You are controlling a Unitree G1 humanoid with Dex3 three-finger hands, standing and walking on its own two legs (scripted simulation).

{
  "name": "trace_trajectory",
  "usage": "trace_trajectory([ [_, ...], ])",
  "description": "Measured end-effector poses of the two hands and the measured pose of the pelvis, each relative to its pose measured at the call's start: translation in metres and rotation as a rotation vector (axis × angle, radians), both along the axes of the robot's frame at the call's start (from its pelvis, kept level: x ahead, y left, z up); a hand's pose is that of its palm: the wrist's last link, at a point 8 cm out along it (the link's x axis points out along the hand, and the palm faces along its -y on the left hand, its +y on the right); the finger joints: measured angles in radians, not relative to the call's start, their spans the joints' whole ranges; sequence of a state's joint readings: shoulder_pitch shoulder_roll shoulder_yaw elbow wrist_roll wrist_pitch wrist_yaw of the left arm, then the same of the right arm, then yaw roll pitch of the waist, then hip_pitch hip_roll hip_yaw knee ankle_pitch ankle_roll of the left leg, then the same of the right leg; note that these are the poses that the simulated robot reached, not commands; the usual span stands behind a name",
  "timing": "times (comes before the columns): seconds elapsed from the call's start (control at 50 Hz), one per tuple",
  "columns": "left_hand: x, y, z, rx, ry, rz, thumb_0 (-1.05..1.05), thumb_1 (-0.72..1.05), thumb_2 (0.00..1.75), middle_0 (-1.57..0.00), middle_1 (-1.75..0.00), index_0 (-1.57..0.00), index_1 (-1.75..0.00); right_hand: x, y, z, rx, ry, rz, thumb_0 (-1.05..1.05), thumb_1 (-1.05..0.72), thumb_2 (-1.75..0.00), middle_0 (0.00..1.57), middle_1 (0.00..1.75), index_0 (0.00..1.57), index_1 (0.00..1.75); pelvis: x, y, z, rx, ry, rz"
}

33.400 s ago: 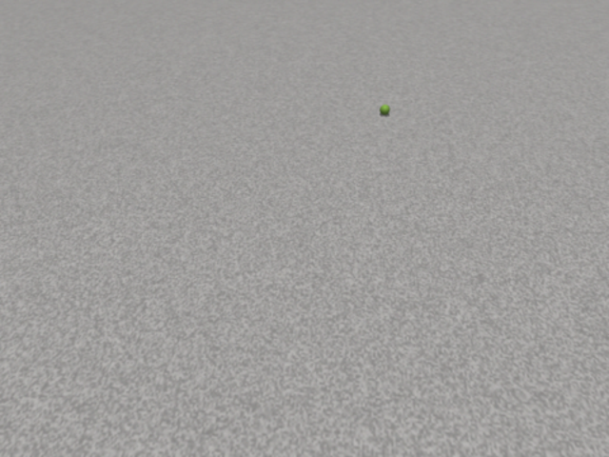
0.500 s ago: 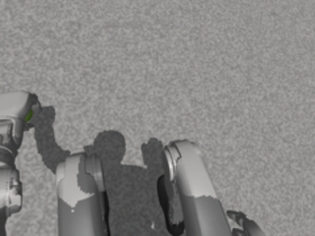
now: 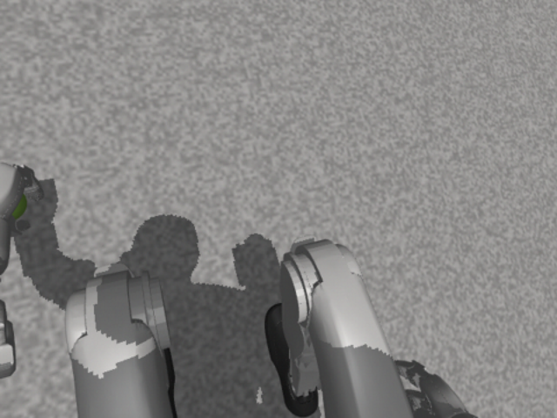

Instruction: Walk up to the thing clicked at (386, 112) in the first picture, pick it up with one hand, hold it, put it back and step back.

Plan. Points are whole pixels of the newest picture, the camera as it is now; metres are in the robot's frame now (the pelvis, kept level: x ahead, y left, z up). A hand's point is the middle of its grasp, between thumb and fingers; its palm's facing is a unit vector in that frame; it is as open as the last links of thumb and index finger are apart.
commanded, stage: rest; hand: left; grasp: from above
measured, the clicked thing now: (2, 203) +0.42 +0.34 -0.22
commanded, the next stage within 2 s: open in 1.28 s
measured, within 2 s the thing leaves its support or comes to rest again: rests again in 0.82 s
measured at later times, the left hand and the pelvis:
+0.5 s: hand (19, 216) +0.40 +0.33 -0.24, palm faces -0.46 -0.14 -0.88, open 6.2 cm; pelvis +0.00 +0.00 -0.02, yaw -2 degrees
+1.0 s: hand (30, 216) +0.41 +0.32 -0.26, palm faces -0.45 -0.13 -0.88, open 6.2 cm; pelvis +0.00 +0.01 -0.02, yaw -4 degrees
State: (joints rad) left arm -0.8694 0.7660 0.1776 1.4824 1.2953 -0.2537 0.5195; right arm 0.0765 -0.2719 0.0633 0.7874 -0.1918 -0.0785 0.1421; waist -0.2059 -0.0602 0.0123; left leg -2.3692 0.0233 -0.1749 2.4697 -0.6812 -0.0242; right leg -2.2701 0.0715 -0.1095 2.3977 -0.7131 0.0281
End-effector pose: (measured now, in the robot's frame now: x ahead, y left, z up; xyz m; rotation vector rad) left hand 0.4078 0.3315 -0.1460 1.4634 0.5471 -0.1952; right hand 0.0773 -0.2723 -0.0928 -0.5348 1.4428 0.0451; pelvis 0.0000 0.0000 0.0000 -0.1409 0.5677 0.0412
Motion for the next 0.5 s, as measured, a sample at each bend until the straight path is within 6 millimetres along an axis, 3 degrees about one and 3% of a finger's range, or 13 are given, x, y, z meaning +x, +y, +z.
trace_trajectory([
  [0.2, 0.005, -0.003, -0.019, -0.005, 0.025, 0.017, -0.08, 0.35, 0.35, -0.73, -0.45, -1.02, -0.49, 0.004, 0.008, -0.006, 0.032, 0.002, 0.026, 0.0, -0.9, -0.89, 0.2, 0.3, 0.2, 0.3, 0.004, 0.001, -0.006, -0.01, -0.012, -0.012],
  [0.5, 0.002, -0.002, -0.035, -0.022, 0.012, 0.014, -0.07, 0.36, 0.36, -0.71, -0.47, -1.02, -0.52, -0.006, 0.004, -0.001, 0.015, 0.014, 0.068, 0.0, -0.9, -0.89, 0.2, 0.3, 0.2, 0.3, 0.001, 0.003, -0.016, -0.031, -0.055, -0.026],
])
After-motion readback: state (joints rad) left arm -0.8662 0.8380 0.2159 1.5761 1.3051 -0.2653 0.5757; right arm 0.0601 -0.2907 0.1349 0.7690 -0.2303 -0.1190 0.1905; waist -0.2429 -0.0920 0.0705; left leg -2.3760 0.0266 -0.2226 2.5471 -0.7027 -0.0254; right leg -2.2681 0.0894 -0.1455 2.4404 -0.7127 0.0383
